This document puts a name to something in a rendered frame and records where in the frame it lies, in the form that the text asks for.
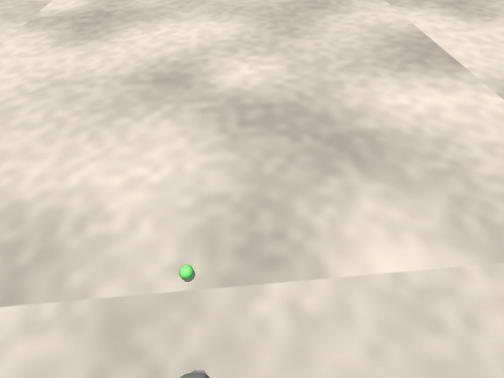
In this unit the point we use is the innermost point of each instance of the ball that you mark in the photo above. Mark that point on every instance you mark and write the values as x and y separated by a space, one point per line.
186 272

